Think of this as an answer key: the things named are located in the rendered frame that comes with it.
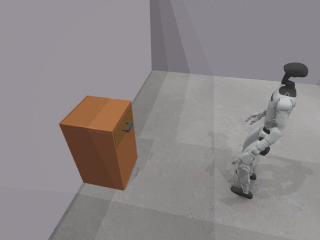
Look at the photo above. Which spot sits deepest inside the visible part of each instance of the robot right hand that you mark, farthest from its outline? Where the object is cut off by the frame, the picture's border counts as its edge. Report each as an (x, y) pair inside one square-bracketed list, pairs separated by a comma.
[(254, 115)]

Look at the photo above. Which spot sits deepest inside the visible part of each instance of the robot left hand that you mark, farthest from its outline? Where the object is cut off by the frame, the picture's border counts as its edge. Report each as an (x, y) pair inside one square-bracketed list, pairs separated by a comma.
[(246, 158)]

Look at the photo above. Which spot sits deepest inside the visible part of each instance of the handle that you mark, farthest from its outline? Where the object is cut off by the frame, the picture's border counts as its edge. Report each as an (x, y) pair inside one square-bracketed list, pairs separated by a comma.
[(129, 127)]

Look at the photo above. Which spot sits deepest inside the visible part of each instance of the left robot upper arm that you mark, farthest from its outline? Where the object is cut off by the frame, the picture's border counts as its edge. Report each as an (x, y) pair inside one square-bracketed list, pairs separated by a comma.
[(283, 108)]

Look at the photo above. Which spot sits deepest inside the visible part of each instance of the right robot foot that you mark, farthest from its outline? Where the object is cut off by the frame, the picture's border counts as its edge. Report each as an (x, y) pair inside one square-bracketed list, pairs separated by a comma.
[(252, 177)]

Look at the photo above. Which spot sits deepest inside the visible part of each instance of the robot right forearm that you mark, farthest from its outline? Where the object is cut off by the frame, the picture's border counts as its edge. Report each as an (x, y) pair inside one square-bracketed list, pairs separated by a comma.
[(263, 112)]

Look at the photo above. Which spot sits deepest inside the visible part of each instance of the drawer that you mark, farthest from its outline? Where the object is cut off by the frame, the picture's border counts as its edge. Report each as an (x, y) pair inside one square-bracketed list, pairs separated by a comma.
[(119, 134)]

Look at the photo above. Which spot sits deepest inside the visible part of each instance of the cabinet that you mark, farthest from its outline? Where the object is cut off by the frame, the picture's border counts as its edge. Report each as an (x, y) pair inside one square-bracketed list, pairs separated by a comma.
[(89, 132)]

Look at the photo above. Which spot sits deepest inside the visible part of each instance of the robot torso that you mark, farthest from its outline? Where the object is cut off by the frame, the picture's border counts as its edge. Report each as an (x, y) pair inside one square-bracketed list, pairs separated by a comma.
[(270, 117)]

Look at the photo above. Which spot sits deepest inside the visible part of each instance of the robot left forearm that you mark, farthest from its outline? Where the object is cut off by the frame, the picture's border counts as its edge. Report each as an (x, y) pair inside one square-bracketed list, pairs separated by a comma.
[(264, 143)]

